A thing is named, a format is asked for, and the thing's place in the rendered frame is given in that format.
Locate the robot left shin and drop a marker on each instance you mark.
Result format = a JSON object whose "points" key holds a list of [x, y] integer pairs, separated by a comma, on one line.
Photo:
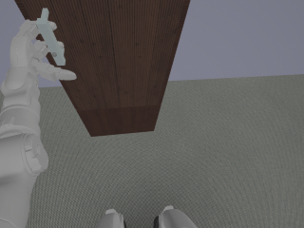
{"points": [[110, 211]]}

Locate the robot left forearm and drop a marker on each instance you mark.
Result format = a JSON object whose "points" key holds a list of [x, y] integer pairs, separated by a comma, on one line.
{"points": [[21, 109]]}

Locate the cupboard door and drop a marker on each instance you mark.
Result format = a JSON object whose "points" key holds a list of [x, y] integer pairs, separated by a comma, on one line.
{"points": [[119, 49]]}

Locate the robot left thigh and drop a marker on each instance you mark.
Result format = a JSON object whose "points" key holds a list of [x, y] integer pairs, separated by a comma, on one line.
{"points": [[111, 220]]}

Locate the left robot upper arm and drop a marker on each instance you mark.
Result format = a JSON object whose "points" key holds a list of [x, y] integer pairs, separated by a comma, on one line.
{"points": [[22, 159]]}

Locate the handle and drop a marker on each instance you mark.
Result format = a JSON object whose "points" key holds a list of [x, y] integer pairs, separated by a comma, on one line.
{"points": [[48, 35]]}

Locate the left robot hand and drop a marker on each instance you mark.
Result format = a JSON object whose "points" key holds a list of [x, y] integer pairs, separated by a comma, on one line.
{"points": [[23, 53]]}

